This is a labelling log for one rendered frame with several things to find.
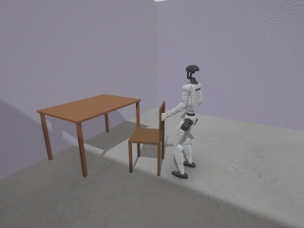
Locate left robot upper arm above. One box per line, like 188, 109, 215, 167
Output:
181, 85, 191, 109

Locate right robot upper arm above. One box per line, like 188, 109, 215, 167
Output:
199, 83, 203, 104

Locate robot left forearm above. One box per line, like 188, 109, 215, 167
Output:
165, 103, 183, 118

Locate robot right hand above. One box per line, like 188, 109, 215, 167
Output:
180, 111, 187, 121

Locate chair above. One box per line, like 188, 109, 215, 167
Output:
128, 101, 165, 176

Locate robot left hand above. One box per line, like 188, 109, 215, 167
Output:
157, 113, 167, 122

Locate robot right shin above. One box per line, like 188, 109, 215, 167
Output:
181, 140, 192, 163

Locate humanoid robot torso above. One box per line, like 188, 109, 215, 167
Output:
184, 82, 200, 126

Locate table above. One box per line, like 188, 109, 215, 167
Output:
36, 94, 141, 177

